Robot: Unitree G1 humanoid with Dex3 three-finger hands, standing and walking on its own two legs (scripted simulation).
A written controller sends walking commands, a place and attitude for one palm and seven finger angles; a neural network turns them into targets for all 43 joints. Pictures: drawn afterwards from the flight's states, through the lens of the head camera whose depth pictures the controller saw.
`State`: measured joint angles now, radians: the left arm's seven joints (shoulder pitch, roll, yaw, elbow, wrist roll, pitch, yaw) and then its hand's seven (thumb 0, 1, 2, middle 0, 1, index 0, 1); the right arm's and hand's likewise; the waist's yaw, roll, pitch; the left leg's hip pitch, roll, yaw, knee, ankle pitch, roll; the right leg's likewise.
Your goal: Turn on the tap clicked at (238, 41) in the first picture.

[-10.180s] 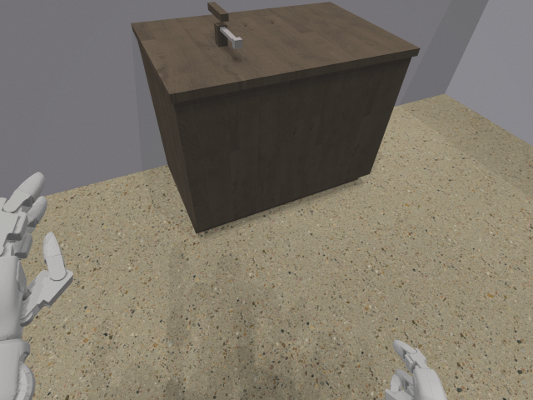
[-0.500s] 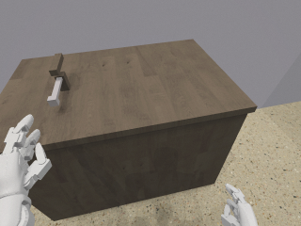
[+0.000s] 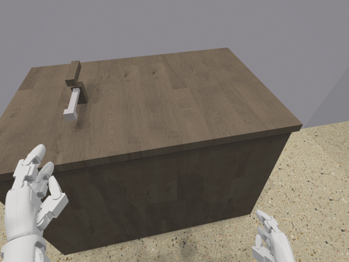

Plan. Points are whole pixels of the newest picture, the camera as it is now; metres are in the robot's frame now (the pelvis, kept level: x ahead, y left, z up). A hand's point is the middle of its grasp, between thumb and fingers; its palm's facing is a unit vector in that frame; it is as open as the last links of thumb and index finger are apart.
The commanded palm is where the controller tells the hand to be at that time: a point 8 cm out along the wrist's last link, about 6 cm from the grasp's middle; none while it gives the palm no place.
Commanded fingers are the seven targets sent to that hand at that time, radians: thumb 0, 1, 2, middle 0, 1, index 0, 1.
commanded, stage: turn the palm inward beside the body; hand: left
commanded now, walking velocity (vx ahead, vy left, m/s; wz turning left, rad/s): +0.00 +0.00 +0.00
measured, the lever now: (70, 114) +0.47 +0.39 +0.08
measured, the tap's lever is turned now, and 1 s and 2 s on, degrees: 0 0 0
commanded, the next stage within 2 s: reach beside the lever's end, fingers flat in 0.52 s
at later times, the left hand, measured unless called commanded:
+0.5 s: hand (72, 193) +0.19 +0.22 +0.14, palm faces +0.50 -0.86 -0.10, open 7.4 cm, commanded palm +0.14 +0.26 +0.15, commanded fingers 0.00 0.90 0.90 -0.20 -0.30 -0.20 -0.30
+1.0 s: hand (73, 174) +0.23 +0.24 +0.13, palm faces +0.52 -0.85 -0.10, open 7.4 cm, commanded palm +0.19 +0.29 +0.13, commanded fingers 0.00 0.90 0.90 -0.20 -0.30 -0.20 -0.30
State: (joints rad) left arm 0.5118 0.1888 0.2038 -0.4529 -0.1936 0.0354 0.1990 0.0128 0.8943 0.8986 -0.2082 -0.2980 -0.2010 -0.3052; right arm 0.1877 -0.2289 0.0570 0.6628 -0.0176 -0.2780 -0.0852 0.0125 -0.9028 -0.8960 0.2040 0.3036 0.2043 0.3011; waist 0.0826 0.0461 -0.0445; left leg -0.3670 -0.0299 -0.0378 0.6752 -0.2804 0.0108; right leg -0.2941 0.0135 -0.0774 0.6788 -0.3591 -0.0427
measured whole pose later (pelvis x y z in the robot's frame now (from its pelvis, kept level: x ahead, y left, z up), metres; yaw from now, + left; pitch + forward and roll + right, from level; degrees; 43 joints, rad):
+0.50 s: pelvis +0.01 -0.01 +0.00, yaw +0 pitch -1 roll +0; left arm 0.50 0.18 0.21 -0.46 -0.22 0.09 0.19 0.01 0.90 0.90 -0.21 -0.30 -0.20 -0.31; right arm 0.19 -0.24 0.05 0.66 -0.01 -0.27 -0.09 0.01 -0.90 -0.90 0.20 0.30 0.20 0.30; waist 0.08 0.06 -0.06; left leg -0.36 -0.02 -0.05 0.67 -0.29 -0.01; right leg -0.28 0.03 -0.09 0.67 -0.37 -0.06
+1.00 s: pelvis +0.01 -0.02 +0.00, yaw +0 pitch -1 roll +0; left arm 0.28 0.22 0.30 -0.22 -0.24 0.08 0.17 0.01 0.90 0.90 -0.21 -0.30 -0.20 -0.31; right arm 0.18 -0.23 0.04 0.70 0.00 -0.24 -0.12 0.01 -0.90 -0.90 0.20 0.30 0.20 0.30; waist 0.07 0.05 -0.05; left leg -0.37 -0.01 -0.05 0.65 -0.27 -0.02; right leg -0.30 0.03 -0.09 0.66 -0.36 -0.07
